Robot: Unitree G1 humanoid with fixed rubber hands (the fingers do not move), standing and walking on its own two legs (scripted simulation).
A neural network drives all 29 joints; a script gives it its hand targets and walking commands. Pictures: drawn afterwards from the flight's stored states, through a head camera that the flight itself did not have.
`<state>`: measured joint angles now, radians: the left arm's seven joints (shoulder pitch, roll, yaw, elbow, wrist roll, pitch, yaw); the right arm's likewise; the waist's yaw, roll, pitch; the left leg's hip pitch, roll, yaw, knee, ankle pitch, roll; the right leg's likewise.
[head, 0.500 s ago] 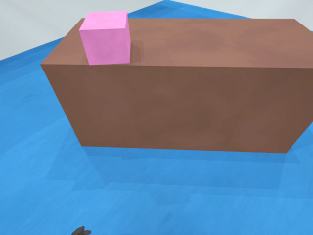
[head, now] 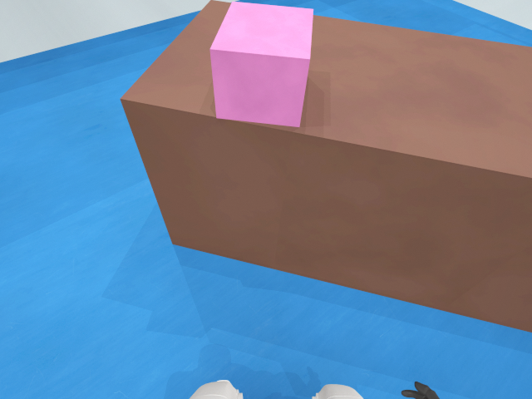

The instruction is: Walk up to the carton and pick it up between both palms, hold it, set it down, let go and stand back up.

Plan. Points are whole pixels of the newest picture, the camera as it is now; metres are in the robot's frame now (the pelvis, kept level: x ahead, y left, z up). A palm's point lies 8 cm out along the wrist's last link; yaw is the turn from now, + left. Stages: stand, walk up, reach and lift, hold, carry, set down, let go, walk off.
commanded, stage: walk up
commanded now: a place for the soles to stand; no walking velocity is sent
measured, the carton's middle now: (265, 63) +0.83 +0.02 +0.06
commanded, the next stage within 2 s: none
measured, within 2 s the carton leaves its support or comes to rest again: neither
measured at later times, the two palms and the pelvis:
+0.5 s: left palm (133, 338) +0.22 +0.23 -0.08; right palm (430, 331) +0.24 -0.28 -0.12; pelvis +0.20 -0.03 +0.02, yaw -3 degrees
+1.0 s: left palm (127, 264) +0.37 +0.29 -0.13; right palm (376, 259) +0.38 -0.21 -0.10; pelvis +0.30 +0.05 +0.00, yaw -7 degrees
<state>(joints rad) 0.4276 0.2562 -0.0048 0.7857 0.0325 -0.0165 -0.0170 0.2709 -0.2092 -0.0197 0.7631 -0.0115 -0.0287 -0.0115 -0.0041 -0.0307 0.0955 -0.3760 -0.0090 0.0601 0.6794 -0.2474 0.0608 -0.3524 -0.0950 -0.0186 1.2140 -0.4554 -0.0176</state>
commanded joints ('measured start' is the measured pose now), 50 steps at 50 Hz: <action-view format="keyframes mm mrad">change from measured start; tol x32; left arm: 1 108 70 36 -42 13 -19 -5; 50 13 73 61 7 -3 44 42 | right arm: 1 80 -125 -34 -40 -4 -45 4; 50 -139 -202 -15 -17 -4 42 -27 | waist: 1 13 135 -19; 16 66 -249 -138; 50 26 192 -120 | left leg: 1 33 280 -362 -446 -107 118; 12 20 228 -117 -328 -153 123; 19 -434 74 -89 613 -314 -88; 36 419 225 -146 -157 548 -14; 40 126 349 -349 -417 -83 108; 50 -17 370 -211 -311 17 114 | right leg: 1 -133 -19 79 -55 42 8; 14 255 96 -53 -657 295 -27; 18 365 -377 819 -1006 -155 -262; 32 72 -104 14 -785 693 -117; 38 1 55 54 -155 -255 28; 50 116 61 8 -428 57 16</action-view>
